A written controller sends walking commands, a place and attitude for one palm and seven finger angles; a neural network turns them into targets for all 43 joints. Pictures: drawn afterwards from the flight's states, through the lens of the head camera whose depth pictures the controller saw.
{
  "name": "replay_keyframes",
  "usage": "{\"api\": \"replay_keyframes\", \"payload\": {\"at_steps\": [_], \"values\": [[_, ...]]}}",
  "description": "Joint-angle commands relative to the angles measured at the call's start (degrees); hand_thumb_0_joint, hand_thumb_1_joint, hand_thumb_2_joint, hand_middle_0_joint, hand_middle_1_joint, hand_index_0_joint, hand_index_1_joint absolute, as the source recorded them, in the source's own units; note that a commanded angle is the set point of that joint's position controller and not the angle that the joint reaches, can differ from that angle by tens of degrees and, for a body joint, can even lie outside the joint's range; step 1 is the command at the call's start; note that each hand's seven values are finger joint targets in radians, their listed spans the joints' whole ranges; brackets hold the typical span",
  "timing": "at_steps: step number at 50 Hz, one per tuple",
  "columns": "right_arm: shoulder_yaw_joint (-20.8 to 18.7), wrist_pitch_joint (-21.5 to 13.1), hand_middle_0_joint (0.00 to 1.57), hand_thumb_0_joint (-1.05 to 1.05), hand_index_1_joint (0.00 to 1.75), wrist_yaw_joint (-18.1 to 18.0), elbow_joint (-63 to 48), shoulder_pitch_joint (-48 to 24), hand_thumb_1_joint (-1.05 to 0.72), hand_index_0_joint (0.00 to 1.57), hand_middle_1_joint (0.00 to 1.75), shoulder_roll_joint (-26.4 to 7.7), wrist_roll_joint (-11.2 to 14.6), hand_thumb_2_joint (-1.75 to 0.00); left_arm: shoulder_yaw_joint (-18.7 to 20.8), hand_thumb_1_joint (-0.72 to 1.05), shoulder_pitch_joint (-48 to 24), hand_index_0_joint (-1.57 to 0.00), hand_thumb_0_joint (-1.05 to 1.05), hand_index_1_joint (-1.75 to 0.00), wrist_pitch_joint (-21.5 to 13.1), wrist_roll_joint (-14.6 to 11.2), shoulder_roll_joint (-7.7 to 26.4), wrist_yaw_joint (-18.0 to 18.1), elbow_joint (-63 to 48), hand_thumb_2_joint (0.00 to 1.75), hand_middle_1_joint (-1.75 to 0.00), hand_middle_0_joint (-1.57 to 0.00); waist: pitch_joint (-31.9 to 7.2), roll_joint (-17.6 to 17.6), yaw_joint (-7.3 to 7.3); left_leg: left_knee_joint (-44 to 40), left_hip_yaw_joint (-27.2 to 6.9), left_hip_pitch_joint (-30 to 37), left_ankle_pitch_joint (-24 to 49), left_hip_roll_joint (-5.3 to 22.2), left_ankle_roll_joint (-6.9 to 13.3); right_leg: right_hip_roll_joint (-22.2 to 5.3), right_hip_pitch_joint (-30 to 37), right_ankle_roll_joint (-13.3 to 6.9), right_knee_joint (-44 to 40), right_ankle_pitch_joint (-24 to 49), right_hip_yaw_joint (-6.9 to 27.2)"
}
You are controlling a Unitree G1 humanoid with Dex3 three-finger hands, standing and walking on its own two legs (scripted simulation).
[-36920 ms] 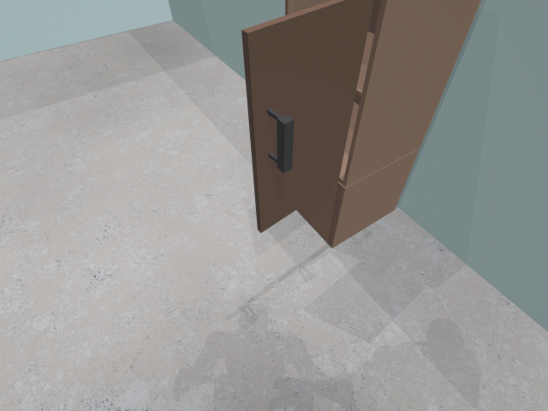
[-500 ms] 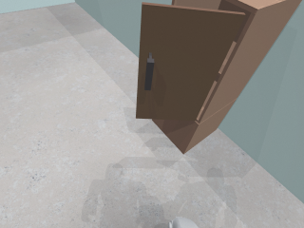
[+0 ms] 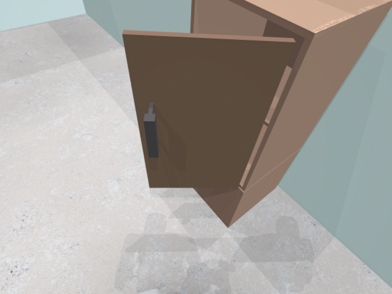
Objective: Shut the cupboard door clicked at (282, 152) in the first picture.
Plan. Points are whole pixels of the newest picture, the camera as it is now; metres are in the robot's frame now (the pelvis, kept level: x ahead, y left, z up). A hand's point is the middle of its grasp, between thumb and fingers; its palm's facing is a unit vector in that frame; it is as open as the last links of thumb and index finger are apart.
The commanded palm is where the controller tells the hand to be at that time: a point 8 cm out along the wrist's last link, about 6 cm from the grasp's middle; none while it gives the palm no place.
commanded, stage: come to a stop and stand still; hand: left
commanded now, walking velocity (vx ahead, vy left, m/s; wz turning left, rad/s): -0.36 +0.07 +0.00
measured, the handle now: (152, 130) +0.50 +0.14 +0.01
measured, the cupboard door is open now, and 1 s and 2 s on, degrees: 53 53 53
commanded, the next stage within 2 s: look again from close up in 1.88 s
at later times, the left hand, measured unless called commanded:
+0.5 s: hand out of the picture +0.06 +0.16 -0.16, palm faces +0.04 -0.95 -0.30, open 7.4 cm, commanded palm none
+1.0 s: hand out of the picture +0.02 +0.18 -0.17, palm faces +0.05 -0.98 -0.17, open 7.4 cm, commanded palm none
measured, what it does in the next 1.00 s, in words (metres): steps on the spot: left foot, then left foot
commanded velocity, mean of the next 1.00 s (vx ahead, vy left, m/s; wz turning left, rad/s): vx -0.07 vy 0.05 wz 0.00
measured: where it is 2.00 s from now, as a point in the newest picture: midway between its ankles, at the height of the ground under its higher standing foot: outside the picture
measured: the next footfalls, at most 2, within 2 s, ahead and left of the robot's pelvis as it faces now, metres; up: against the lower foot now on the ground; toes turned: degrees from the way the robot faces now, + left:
left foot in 0.04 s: +0.09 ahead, +0.09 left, +0.00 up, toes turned +8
left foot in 0.74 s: +0.04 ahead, +0.11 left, +0.00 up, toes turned +3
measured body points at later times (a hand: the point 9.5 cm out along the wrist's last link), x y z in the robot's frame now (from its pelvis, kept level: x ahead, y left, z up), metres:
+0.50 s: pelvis +0.04 -0.05 +0.00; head +0.08 -0.07 +0.45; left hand +0.06 +0.21 -0.14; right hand +0.12 -0.30 -0.16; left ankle -0.01 +0.08 -0.68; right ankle +0.01 -0.14 -0.73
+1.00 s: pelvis +0.01 +0.00 +0.01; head +0.02 +0.02 +0.46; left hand +0.01 +0.23 -0.16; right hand +0.03 -0.23 -0.14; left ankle +0.00 +0.11 -0.73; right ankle +0.01 -0.14 -0.73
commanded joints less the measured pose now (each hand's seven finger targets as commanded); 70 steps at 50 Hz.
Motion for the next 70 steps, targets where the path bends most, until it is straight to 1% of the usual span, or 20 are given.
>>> {"api": "replay_keyframes", "payload": {"at_steps": [1,2,3,4,10,13,15,16,17,18,22,31,34,36,37,38,40,45,60,70], "values": [[0.98,-1.75,0.2,0.0,0.3,-0.64,2.1,11.06,-0.9,0.2,0.3,-4.2,0.14,-0.9,-0.26,0.9,2.63,-0.2,0.0,-0.3,-0.72,-0.87,2.28,0.53,-1.54,0.9,-0.3,-0.2,-3.53,5.44,-1.46,-20.51,-8.33,19.09,30.33,3.81,1.07,-9.53,-5.69,-1.72,0.63,11.82,8.33],[0.95,-1.7,0.2,0.0,0.3,-1.22,1.38,9.17,-0.9,0.2,0.3,-7.3,0.19,-0.9,-0.79,0.9,4.8,-0.2,0.0,-0.3,-0.2,-1.21,1.19,1.01,-1.53,0.9,-0.3,-0.2,-3.88,10.07,0.31,-20.97,-14.17,17.37,44.99,10.97,5.21,-6.94,-3.59,1.87,1.22,2.91,6.6],[0.95,-1.21,0.2,0.0,0.3,-1.83,0.82,5.81,-0.9,0.2,0.3,-8.5,0.49,-0.9,-0.88,0.9,6.19,-0.2,0.0,-0.3,0.43,-0.9,1.75,1.36,-1.03,0.9,-0.3,-0.2,-2.5,9.56,1.24,-21.6,-14.4,15.31,48.92,13.25,7.29,-5.98,-1.18,2.84,2.06,-2.46,5.81],[1.18,-0.98,0.2,0.0,0.3,-2.37,0.67,2.95,-0.9,0.2,0.3,-8.6,0.9,-0.9,-1.04,0.9,7.07,-0.2,0.0,-0.3,1.13,-0.84,2.07,1.59,-0.52,0.9,-0.3,-0.2,-0.33,14.4,2.0,-21.95,-13.77,14.19,54.39,12.71,8.19,-6.34,-0.84,3.73,2.84,-2.42,5.61],[-1.52,1.03,0.2,0.0,0.3,-3.0,-0.9,1.18,-0.9,0.2,0.3,-11.59,0.87,-0.9,0.52,0.9,5.29,-0.2,0.0,-0.3,3.09,-0.41,5.68,1.59,-3.72,0.9,-0.3,-0.2,-5.59,8.12,0.8,-20.29,-12.32,25.29,64.89,13.76,10.87,-4.93,-8.08,3.41,14.63,-10.49,8.13],[-2.42,1.81,0.2,0.0,0.3,-2.59,-2.47,-2.12,-0.9,0.2,0.3,-12.13,0.49,-0.9,1.09,0.9,6.54,-0.2,0.0,-0.3,3.37,-0.17,4.48,1.63,-4.77,0.9,-0.3,-0.2,-7.97,6.29,1.72,-18.59,-10.7,23.1,56.2,13.16,11.36,-4.28,-6.63,3.21,14.93,-9.49,8.59],[-2.59,2.07,0.2,0.0,0.3,-2.11,-3.61,-4.82,-0.9,0.2,0.3,-11.37,0.91,-0.9,1.15,0.9,9.27,-0.2,0.0,-0.3,2.71,0.3,4.84,1.65,-4.76,0.9,-0.3,-0.2,-9.05,0.94,3.38,-13.69,-7.35,18.23,41.41,8.12,7.17,-5.78,-0.32,2.68,3.35,10.3,10.49],[-2.64,2.32,0.2,0.0,0.3,-1.7,-4.23,-4.6,-0.9,0.2,0.3,-9.39,1.42,-0.9,1.31,0.9,8.54,-0.2,0.0,-0.3,2.27,0.85,7.53,1.84,-5.15,0.9,-0.3,-0.2,-8.43,-7.8,2.83,-8.8,-3.83,12.44,25.96,1.69,3.17,-11.77,2.04,0.15,-0.35,26.26,18.13],[-2.22,2.58,0.2,0.0,0.3,-0.83,-4.51,-2.83,-0.9,0.2,0.3,-6.79,1.59,-0.9,1.56,0.9,6.45,-0.2,0.0,-0.3,1.84,0.86,10.52,1.61,-5.51,0.9,-0.3,-0.2,-5.87,-14.11,1.71,-2.95,-0.71,7.02,-0.23,-5.17,0.14,-20.98,2.05,-4.91,-3.82,35.06,23.86],[-1.99,3.42,0.2,0.0,0.3,-0.77,-4.77,-5.11,-0.9,0.2,0.3,-5.5,1.46,-0.9,1.55,0.9,6.89,-0.2,0.0,-0.3,1.53,0.62,10.62,1.63,-5.38,0.9,-0.3,-0.2,-4.49,-13.76,3.5,5.51,-4.83,4.75,-12.83,-6.48,0.11,-23.86,0.64,-8.21,-5.32,40.96,26.29],[-1.05,3.31,0.2,0.0,0.3,-0.72,-2.9,-5.05,-0.9,0.2,0.3,-6.05,1.35,-0.9,0.88,0.9,5.38,-0.2,0.0,-0.3,0.84,0.3,9.5,2.18,-4.63,0.9,-0.3,-0.2,-3.82,-9.18,2.71,12.28,-7.98,-1.94,-9.51,-5.23,-1.06,-20.34,9.12,-8.25,-0.98,51.39,20.4],[-0.05,2.47,0.2,0.0,0.3,-0.28,-2.03,-3.36,-0.9,0.2,0.3,-6.02,1.6,-0.9,1.67,0.9,5.65,-0.2,0.0,-0.3,0.87,0.31,11.82,2.14,-3.3,0.9,-0.3,-0.2,-5.1,-9.83,4.12,-6.42,-5.41,3.85,-4.71,-5.06,-1.94,-19.83,12.13,-7.86,-2.13,41.08,19.02],[0.1,1.8,0.2,0.0,0.3,-0.32,0.42,1.96,-0.9,0.2,0.3,-5.38,1.46,-0.9,1.08,0.9,1.57,-0.2,0.0,-0.3,1.11,-0.19,10.54,1.74,-3.17,0.9,-0.3,-0.2,-3.64,-10.36,1.14,-21.49,-4.08,16.86,9.61,-5.11,-1.35,-15.79,1.75,-2.93,-1.7,23.89,15.96],[0.13,0.72,0.2,0.0,0.3,-0.51,0.7,2.04,-0.9,0.2,0.3,-9.03,0.84,-0.9,0.38,0.9,2.41,-0.2,0.0,-0.3,1.69,-0.72,7.09,1.44,-3.53,0.9,-0.3,-0.2,-3.18,1.53,2.4,-24.38,-11.37,18.61,18.83,2.84,1.95,-9.17,-2.06,1.61,-0.7,6.34,12.26],[0.26,0.79,0.2,0.0,0.3,-0.55,0.27,0.75,-0.9,0.2,0.3,-10.23,0.68,-0.9,0.17,0.9,2.75,-0.2,0.0,-0.3,2.05,-0.39,5.71,1.5,-3.34,0.9,-0.3,-0.2,-1.53,2.14,3.09,-25.49,-12.77,12.51,14.49,5.1,3.38,-7.28,0.89,2.6,-2.21,-0.33,10.72],[0.62,0.78,0.2,0.0,0.3,-0.84,0.07,-0.48,-0.9,0.2,0.3,-10.02,0.61,-0.9,-0.02,0.9,2.63,-0.2,0.0,-0.3,1.97,-0.28,5.16,1.25,-3.27,0.9,-0.3,-0.2,0.6,-2.34,3.52,-25.02,-11.09,10.15,10.47,3.66,2.74,-7.03,1.08,2.53,-4.32,0.59,11.37],[1.08,0.46,0.2,0.0,0.3,-0.81,1.36,0.02,-0.9,0.2,0.3,-8.83,0.76,-0.9,-0.09,0.9,1.03,-0.2,0.0,-0.3,2.69,-0.33,5.95,0.95,-2.06,0.9,-0.3,-0.2,2.6,6.17,2.92,-30.1,-11.85,7.54,6.21,2.4,2.13,-6.96,2.79,2.84,-3.03,0.27,10.52],[1.11,0.03,0.2,0.0,0.3,-1.02,2.24,1.54,-0.9,0.2,0.3,-8.0,0.98,-0.9,-0.75,0.9,3.99,-0.2,0.0,-0.3,2.32,-0.18,4.91,0.69,0.69,0.9,-0.3,-0.2,2.81,4.54,3.39,-32.86,-11.51,7.39,0.65,1.5,2.03,-7.03,4.68,2.98,-3.84,2.64,9.94],[1.57,-1.29,0.2,0.0,0.3,-1.75,5.65,7.82,-0.9,0.2,0.3,-4.78,1.46,-0.9,-1.53,0.9,7.91,-0.2,0.0,-0.3,1.22,-0.44,2.67,1.36,3.98,0.9,-0.3,-0.2,1.07,0.08,2.13,-28.8,-8.3,14.48,16.59,0.42,1.91,-8.22,3.63,3.04,-5.07,8.81,11.03],[1.6,-1.08,0.2,0.0,0.3,-1.94,6.95,9.77,-0.9,0.2,0.3,-2.9,1.38,-0.9,-1.58,0.9,8.71,-0.2,0.0,-0.3,1.08,-0.49,1.62,1.68,4.45,0.9,-0.3,-0.2,3.53,-1.13,1.84,-28.25,-7.77,13.95,15.83,-0.04,1.86,-8.19,3.17,2.75,-5.56,8.92,11.04]]}}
